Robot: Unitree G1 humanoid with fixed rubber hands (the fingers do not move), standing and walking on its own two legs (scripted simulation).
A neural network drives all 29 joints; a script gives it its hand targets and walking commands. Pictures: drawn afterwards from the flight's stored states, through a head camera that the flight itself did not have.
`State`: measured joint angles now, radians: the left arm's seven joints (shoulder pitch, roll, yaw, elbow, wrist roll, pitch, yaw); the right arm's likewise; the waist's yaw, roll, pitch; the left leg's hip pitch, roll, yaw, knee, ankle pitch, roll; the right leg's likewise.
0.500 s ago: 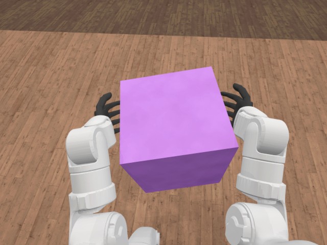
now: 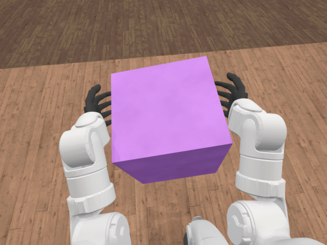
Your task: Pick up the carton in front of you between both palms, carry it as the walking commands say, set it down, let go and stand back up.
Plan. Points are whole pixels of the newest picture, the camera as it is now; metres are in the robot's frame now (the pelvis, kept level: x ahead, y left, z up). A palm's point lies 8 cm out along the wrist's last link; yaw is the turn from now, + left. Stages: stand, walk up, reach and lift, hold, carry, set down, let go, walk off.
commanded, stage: carry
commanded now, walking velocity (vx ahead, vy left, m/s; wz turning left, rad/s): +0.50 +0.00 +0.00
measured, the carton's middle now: (170, 129) +0.37 -0.04 +0.07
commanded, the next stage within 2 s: none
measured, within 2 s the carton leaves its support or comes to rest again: neither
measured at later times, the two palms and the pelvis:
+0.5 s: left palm (92, 30) +0.67 +0.15 +0.19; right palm (191, 23) +0.67 -0.15 +0.19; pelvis +0.31 +0.01 +0.02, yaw +0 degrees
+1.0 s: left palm out of the picture +0.94 +0.16 +0.24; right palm out of the picture +0.98 -0.13 +0.24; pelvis +0.60 -0.03 +0.08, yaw +1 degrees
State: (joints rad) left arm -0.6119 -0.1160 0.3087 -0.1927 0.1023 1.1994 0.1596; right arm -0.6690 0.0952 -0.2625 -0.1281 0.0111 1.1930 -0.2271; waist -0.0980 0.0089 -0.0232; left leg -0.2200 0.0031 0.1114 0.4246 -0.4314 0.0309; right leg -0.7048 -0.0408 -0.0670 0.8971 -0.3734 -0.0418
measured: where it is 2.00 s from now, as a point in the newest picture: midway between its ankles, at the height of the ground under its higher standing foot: (147, 91)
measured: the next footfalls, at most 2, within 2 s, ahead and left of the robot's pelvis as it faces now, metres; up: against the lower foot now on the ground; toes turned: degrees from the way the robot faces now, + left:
right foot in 0.06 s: +0.22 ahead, -0.11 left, +0.03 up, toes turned -6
left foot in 0.46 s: +0.46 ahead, +0.10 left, +0.07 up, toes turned +7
